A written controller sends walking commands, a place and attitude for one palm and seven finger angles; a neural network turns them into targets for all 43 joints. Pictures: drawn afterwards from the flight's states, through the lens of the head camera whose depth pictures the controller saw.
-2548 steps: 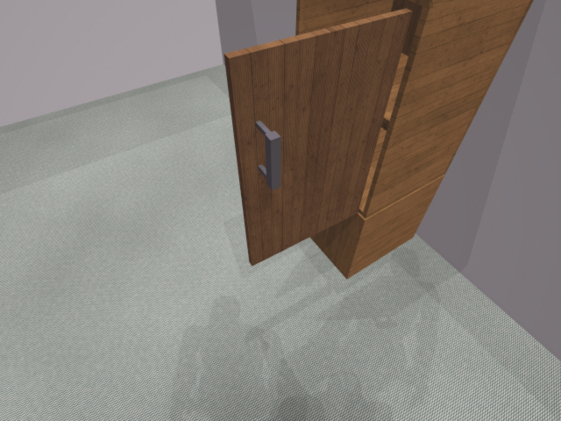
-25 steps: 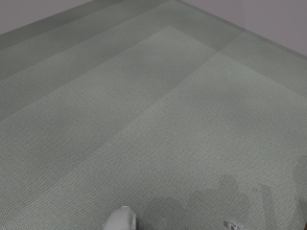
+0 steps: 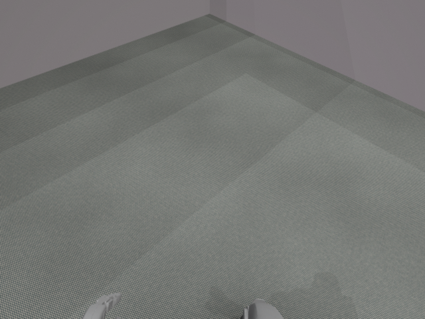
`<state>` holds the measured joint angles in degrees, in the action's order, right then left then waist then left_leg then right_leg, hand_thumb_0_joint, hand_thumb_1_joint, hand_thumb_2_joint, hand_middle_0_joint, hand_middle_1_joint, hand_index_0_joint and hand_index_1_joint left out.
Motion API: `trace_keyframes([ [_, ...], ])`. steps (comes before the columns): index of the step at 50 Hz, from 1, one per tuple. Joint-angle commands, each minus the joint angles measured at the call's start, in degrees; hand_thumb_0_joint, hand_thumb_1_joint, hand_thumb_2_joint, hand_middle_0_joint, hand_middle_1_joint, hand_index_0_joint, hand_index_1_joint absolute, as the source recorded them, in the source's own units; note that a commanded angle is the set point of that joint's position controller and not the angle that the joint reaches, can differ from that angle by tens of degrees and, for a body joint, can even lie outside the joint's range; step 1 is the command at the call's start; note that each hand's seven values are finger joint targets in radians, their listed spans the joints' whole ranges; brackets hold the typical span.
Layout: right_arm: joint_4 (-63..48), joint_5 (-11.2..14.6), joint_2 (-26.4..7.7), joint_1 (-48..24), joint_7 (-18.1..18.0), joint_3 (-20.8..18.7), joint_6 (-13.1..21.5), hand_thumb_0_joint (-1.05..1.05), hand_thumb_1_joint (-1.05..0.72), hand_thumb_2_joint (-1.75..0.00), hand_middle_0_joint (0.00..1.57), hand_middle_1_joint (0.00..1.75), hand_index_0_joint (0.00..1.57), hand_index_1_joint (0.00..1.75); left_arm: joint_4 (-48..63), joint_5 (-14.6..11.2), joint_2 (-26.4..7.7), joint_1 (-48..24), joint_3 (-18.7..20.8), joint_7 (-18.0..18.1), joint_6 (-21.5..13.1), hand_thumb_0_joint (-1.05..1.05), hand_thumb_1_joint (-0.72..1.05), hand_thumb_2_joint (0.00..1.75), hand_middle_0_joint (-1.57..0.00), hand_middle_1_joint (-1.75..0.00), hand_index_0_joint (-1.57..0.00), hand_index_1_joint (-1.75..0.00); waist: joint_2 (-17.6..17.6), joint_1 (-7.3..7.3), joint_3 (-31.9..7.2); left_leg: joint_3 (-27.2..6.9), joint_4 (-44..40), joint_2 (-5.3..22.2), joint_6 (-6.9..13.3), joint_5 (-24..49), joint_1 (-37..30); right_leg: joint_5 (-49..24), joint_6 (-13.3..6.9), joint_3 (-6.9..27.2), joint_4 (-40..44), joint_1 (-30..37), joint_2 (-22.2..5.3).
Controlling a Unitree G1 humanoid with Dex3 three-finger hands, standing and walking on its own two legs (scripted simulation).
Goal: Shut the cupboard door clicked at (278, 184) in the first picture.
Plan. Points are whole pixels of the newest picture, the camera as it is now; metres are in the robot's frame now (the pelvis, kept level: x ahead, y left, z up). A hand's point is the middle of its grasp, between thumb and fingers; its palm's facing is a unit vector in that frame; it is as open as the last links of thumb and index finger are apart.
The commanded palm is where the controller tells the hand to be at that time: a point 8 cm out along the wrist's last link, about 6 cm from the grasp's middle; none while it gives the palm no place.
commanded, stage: walk to a spot facing it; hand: left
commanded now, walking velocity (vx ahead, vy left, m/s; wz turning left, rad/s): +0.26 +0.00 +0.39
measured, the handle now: out of the picture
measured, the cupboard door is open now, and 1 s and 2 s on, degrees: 33 33 33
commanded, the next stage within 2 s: turn to face it in 0.04 s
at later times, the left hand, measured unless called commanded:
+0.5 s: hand out of the picture +0.14 +0.15 -0.19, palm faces +0.07 -0.98 -0.16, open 7.3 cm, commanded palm none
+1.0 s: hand (166, 236) +0.34 +0.12 -0.16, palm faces -0.28 -0.91 -0.31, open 7.4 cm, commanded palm none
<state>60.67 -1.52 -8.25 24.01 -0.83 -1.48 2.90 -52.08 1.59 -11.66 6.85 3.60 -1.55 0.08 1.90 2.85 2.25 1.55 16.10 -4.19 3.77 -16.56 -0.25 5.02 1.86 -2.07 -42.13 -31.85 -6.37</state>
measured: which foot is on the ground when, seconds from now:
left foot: down 0.00-0.10, up 0.12-0.46, down 0.48-0.86, up 0.88-1.00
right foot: up 0.00-0.06, down 0.08-0.48, up 0.50-0.84, down 0.86-1.00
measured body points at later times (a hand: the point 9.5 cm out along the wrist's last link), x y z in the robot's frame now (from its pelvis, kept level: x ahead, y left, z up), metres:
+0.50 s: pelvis +0.16 -0.02 -0.01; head +0.18 -0.01 +0.44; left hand +0.14 +0.20 -0.17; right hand +0.28 -0.25 -0.14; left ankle +0.20 +0.09 -0.74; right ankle +0.15 -0.13 -0.74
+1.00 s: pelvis +0.19 -0.06 -0.01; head +0.23 -0.10 +0.44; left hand +0.35 +0.17 -0.13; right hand +0.16 -0.34 -0.16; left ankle +0.20 +0.08 -0.66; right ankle +0.18 -0.16 -0.74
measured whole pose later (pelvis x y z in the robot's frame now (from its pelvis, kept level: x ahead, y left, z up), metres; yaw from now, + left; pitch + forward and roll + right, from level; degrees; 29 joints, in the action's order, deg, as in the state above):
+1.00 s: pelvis +0.19 -0.06 -0.01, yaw -20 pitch +1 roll +1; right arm 53.7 -1.1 -15.8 9.7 -0.9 -4.2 -4.1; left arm -51.0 1.4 -12.6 11.2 4.3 0.2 2.0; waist -2.7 -0.6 5.5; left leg 3.1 65.0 4.9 -4.1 -25.7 27.3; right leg 14.9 -2.3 -1.8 -32.9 -18.7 0.5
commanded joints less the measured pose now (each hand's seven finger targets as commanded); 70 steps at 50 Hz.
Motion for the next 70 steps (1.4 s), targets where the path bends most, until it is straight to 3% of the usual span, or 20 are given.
trace_keyframes([
  [1, -0.7, -0.1, -8.8, 3.9, -1.0, -2.0, 1.1, 0.00, -0.90, -0.90, 0.20, 0.30, 0.20, 0.30, 5.1, -0.3, -3.1, -3.4, 0.4, 0.3, -2.6, 0.00, 0.90, 0.90, -0.20, -0.30, -0.20, -0.30, -7.2, -0.50, 2.3, -10.0, 1.4, 16.0, 6.7, 31.6, -0.3, 4.7, -2.1, -1.7, 8.5, 4.3, 3.0],
  [3, -0.7, 0.5, -8.9, 2.1, -1.0, -2.0, 1.0, 0.00, -0.90, -0.90, 0.20, 0.30, 0.20, 0.30, 1.5, -0.1, -5.4, 8.7, 1.4, 0.7, -3.4, 0.00, 0.90, 0.90, -0.20, -0.30, -0.20, -0.30, -4.3, -6.36, -2.5, -8.1, 14.0, 13.0, 3.7, 36.3, 6.0, -0.9, -3.1, -1.9, 14.3, 22.8, 4.2],
  [5, -2.9, 1.8, -5.4, 4.8, -0.5, -1.9, 1.8, 0.00, -0.90, -0.90, 0.20, 0.30, 0.20, 0.30, -2.9, 0.5, -14.6, 24.6, 3.8, 1.7, -3.9, 0.00, 0.90, 0.90, -0.20, -0.30, -0.20, -0.30, 14.8, -9.96, -15.6, -0.2, 46.5, -1.5, -1.4, -13.6, 30.3, -12.8, -12.4, 26.7, 20.8, 50.8, -21.1],
  [6, -2.9, 1.3, -7.1, 4.0, -0.5, -2.2, 1.0, 0.00, -0.90, -0.90, 0.20, 0.30, 0.20, 0.30, -2.2, -0.3, -13.7, 22.6, 3.5, 1.9, -3.6, 0.00, 0.90, 0.90, -0.20, -0.30, -0.20, -0.30, 10.0, -8.88, -13.2, -4.3, 57.1, 1.9, -0.9, -17.4, 32.6, -6.7, -14.4, 28.0, 23.9, 44.3, -23.2],
  [11, -1.9, 0.4, -0.4, 0.7, 0.1, -0.8, -1.4, 0.00, -0.90, -0.90, 0.20, 0.30, 0.20, 0.30, -1.6, -0.4, -1.8, 10.0, -0.2, 2.9, -4.2, 0.00, 0.90, 0.90, -0.20, -0.30, -0.20, -0.30, 2.4, -1.32, -1.7, -2.5, 47.7, 8.4, -3.2, -3.8, 26.9, -25.7, -10.5, 3.8, 25.5, 20.4, -11.0],
  [18, -4.2, 0.5, -1.2, -5.8, 0.0, -0.6, -2.3, 0.00, -0.90, -0.90, 0.20, 0.30, 0.20, 0.30, -3.6, -0.4, -4.6, 11.8, 0.8, 2.8, -3.0, 0.00, 0.90, 0.90, -0.20, -0.30, -0.20, -0.30, 5.9, -2.38, -5.0, 3.2, 24.5, 6.2, -6.2, -0.2, 20.2, -30.6, -12.1, 7.6, 21.6, 23.0, -6.6],
  [22, -5.0, 0.8, -6.2, -6.5, -0.6, -1.4, -1.7, 0.00, -0.90, -0.90, 0.20, 0.30, 0.20, 0.30, -2.8, -0.8, -5.8, 9.3, 1.7, 2.5, -1.1, 0.00, 0.90, 0.90, -0.20, -0.30, -0.20, -0.30, 3.1, -0.65, -5.3, 1.4, 10.5, 7.8, -6.2, 10.3, 6.2, -11.2, -7.8, 9.4, 16.6, 13.8, -3.1],
  [24, -5.7, 0.0, -13.6, -5.0, -1.6, -2.6, -1.4, 0.00, -0.90, -0.90, 0.20, 0.30, 0.20, 0.30, -1.5, -1.4, -1.5, 10.5, 1.2, 2.1, -0.3, 0.00, 0.90, 0.90, -0.20, -0.30, -0.20, -0.30, -14.5, -0.18, -5.4, -14.4, 5.1, 25.0, 1.9, 23.6, -0.1, 19.4, -2.1, 1.4, 4.4, 3.3, 7.4],
  [26, -7.2, -0.5, -13.6, -7.6, -2.1, -2.5, -2.1, 0.00, -0.90, -0.90, 0.20, 0.30, 0.20, 0.30, -0.7, -0.7, -2.9, 8.7, 1.6, 1.8, 0.9, 0.00, 0.90, 0.90, -0.20, -0.30, -0.20, -0.30, -13.5, -0.15, -2.3, -16.2, 0.2, 29.8, 7.4, 17.8, 6.1, 30.3, -1.4, 2.1, -14.3, 1.6, 5.9],
  [29, -9.9, -0.4, -11.8, -13.8, -2.3, -2.0, -2.5, 0.00, -0.90, -0.90, 0.20, 0.30, 0.20, 0.30, -0.8, -0.3, -3.4, 9.4, 2.6, 0.8, 2.1, 0.00, 0.90, 0.90, -0.20, -0.30, -0.20, -0.30, -12.3, -3.13, 0.5, -7.0, 0.5, 26.0, 5.4, 18.5, 10.5, 24.5, -0.4, 1.7, -20.1, 1.4, 3.8],
  [40, -10.9, -0.1, -14.3, -14.7, -1.0, -4.4, -3.7, 0.00, -0.90, -0.90, 0.20, 0.30, 0.20, 0.30, 3.0, -0.1, -3.5, 8.4, 2.8, -0.2, 2.1, 0.00, 0.90, 0.90, -0.20, -0.30, -0.20, -0.30, -11.7, -4.02, -2.6, 6.0, 11.3, 24.2, 0.7, 14.1, 11.4, 10.8, -0.3, -5.1, 5.7, 14.8, 5.4],
  [41, -11.3, 0.1, -14.1, -15.7, -0.8, -4.5, -3.8, 0.00, -0.90, -0.90, 0.20, 0.30, 0.20, 0.30, 2.3, 0.0, -5.2, 11.6, 3.2, -0.1, 1.7, 0.00, 0.90, 0.90, -0.20, -0.30, -0.20, -0.30, -8.5, -6.05, -4.1, 8.3, 17.9, 22.2, -1.7, 11.2, 14.4, 4.8, -1.2, -3.5, 12.1, 20.7, 4.7],
  [43, -15.3, 0.7, -7.8, -17.8, 0.0, -3.0, -4.1, 0.00, -0.90, -0.90, 0.20, 0.30, 0.20, 0.30, 1.5, 0.4, -16.2, 16.0, 4.8, 1.2, 0.5, 0.00, 0.90, 0.90, -0.20, -0.30, -0.20, -0.30, 18.4, -8.87, -4.2, 9.1, 43.9, 7.7, -7.6, -21.6, 34.0, -22.3, -11.1, 26.6, 23.3, 29.2, -15.0],
  [46, -14.8, 0.8, -10.0, -18.3, -0.5, -3.3, -4.8, 0.00, -0.90, -0.90, 0.20, 0.30, 0.20, 0.30, 3.5, -0.2, -13.6, 9.3, 4.2, 2.5, 0.8, 0.00, 0.90, 0.90, -0.20, -0.30, -0.20, -0.30, 13.4, -5.92, -3.2, -2.5, 54.5, 10.2, -7.2, -12.7, 38.5, -5.7, -14.0, 25.7, 25.2, 24.5, -12.5],
  [50, -12.7, 0.5, -9.7, -15.2, 0.0, -2.7, -4.6, 0.00, -0.90, -0.90, 0.20, 0.30, 0.20, 0.30, 4.9, -0.3, -11.3, 5.8, 2.8, 2.5, 0.4, 0.00, 0.90, 0.90, -0.20, -0.30, -0.20, -0.30, 4.7, -3.62, -7.7, -1.3, 46.5, 9.4, -8.6, -5.9, 32.1, -14.2, -11.9, 16.0, 21.0, 25.3, -7.0],
  [58, -14.3, 1.2, -9.6, -16.3, -0.5, -2.4, -4.3, 0.00, -0.90, -0.90, 0.20, 0.30, 0.20, 0.30, 4.2, 0.1, -13.2, 6.9, 3.5, 2.2, 1.1, 0.00, 0.90, 0.90, -0.20, -0.30, -0.20, -0.30, 5.8, -4.72, -6.9, -1.3, 29.7, 6.4, -8.5, -8.6, 26.7, -15.3, -13.3, 22.7, 19.5, 25.1, -6.4],
  [62, -12.6, 1.5, -10.5, -9.3, -1.0, -2.4, -3.5, 0.00, -0.90, -0.90, 0.20, 0.30, 0.20, 0.30, 5.4, -0.4, -12.0, 1.8, 3.2, 2.0, 2.0, 0.00, 0.90, 0.90, -0.20, -0.30, -0.20, -0.30, 5.6, -0.64, -6.4, -1.5, 10.3, 6.1, -7.4, 2.6, 9.7, -3.8, -7.9, 22.3, 15.5, 12.1, -1.8],
  [64, -13.3, 0.1, -19.5, -7.7, -1.5, -3.9, -2.6, 0.00, -0.90, -0.90, 0.20, 0.30, 0.20, 0.30, 7.7, -1.4, -6.3, 2.7, 2.1, 1.0, 2.3, 0.00, 0.90, 0.90, -0.20, -0.30, -0.20, -0.30, -20.7, -0.43, -5.6, -22.9, -2.4, 27.4, 0.6, 6.1, 1.7, 25.9, -1.2, 7.5, -3.5, -2.8, 11.5],
  [65, -13.8, -0.2, -19.8, -7.7, -1.7, -3.7, -3.0, 0.00, -0.90, -0.90, 0.20, 0.30, 0.20, 0.30, 8.0, -0.6, -8.2, 0.7, 2.3, 0.9, 2.3, 0.00, 0.90, 0.90, -0.20, -0.30, -0.20, -0.30, -17.4, 0.28, -3.9, -23.7, -2.0, 31.7, 4.8, 11.2, 7.2, 30.1, -0.6, 5.8, -14.6, -1.4, 8.8],
  [70, -15.8, -0.4, -14.2, -14.1, -2.0, -2.1, -2.7, 0.00, -0.90, -0.90, 0.20, 0.30, 0.20, 0.30, 5.5, -0.2, -7.4, 3.9, 3.2, -0.7, 3.5, 0.00, 0.90, 0.90, -0.20, -0.30, -0.20, -0.30, -12.5, -3.71, -1.8, -5.1, 1.6, 22.0, 2.4, 19.3, 10.1, 19.5, 1.5, 3.3, -26.5, -0.8, 5.8],
])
